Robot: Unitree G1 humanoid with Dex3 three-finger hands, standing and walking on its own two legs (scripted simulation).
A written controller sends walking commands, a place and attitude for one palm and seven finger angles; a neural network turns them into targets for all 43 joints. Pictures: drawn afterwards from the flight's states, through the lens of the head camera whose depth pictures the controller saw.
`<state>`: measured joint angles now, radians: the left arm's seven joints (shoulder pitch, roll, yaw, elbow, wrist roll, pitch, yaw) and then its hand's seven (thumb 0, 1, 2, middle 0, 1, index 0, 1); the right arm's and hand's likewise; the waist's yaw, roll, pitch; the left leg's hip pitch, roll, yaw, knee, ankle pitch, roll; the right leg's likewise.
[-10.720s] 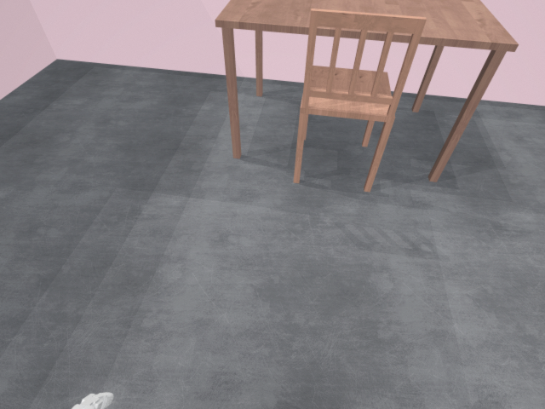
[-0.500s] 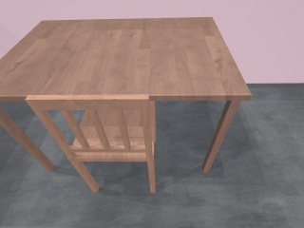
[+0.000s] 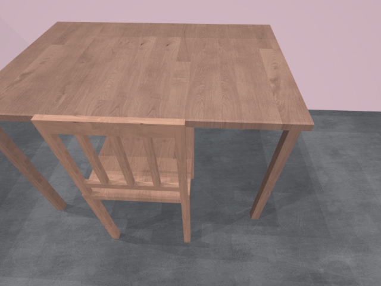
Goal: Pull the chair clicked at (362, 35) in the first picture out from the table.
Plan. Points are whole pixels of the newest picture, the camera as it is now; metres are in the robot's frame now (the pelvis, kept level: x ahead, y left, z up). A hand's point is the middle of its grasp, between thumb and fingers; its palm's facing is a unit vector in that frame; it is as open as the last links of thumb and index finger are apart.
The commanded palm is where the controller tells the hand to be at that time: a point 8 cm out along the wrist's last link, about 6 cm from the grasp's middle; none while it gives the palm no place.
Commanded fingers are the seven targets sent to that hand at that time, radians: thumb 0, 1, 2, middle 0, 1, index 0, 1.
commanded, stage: look again from close up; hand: left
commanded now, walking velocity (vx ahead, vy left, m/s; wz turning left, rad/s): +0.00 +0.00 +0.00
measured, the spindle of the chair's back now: (123, 161) +0.48 +0.25 -0.10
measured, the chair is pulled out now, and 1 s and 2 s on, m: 0.00 0.00 0.00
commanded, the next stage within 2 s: shuffle to correct the standing spot in 1.28 s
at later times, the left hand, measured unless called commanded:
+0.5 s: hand out of the picture +0.04 +0.27 -0.18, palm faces +0.00 -0.98 -0.20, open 7.4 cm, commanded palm none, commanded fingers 0.00 0.90 0.90 -0.20 -0.30 -0.20 -0.30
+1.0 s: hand out of the picture -0.07 +0.30 -0.18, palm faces -0.05 -0.98 -0.18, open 7.4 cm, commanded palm none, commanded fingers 0.00 0.90 0.90 -0.20 -0.30 -0.20 -0.30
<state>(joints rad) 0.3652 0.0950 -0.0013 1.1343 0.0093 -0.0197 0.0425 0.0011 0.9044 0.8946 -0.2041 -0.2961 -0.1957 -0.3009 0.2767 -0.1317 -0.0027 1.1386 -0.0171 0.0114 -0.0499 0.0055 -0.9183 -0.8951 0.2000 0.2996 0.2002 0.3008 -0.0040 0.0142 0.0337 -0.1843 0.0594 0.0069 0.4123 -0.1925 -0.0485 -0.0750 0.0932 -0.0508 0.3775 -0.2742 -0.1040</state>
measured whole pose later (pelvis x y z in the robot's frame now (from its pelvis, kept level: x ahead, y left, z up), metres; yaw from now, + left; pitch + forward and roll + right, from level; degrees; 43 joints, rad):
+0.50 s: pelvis -0.02 +0.09 -0.01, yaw -2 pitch -2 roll -1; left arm 0.26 0.18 0.00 0.99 0.02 0.01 0.05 0.00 0.90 0.89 -0.20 -0.30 -0.19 -0.30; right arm 0.21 -0.16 0.00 1.01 -0.02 -0.01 -0.03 0.00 -0.92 -0.89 0.20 0.30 0.20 0.30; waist 0.01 -0.01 0.02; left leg -0.22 -0.07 0.06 0.52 -0.27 0.10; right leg -0.16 0.01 0.01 0.50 -0.30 0.01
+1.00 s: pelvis -0.04 +0.13 +0.00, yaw -4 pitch -1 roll +0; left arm 0.36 0.16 0.00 1.11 0.02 0.02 0.05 0.00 0.90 0.89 -0.20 -0.30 -0.19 -0.30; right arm 0.28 -0.14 0.00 1.11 -0.01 0.01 -0.03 0.00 -0.91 -0.89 0.20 0.30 0.20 0.30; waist 0.00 -0.03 0.07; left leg -0.19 -0.13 0.11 0.37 -0.17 0.14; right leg -0.20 -0.06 0.05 0.47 -0.26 0.02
